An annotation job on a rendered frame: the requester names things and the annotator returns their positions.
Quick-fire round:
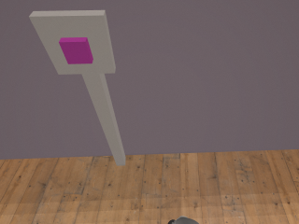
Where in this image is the button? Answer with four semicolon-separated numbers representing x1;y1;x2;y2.
59;37;93;64

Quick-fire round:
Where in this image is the panel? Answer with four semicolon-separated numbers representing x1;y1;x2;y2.
29;10;126;166

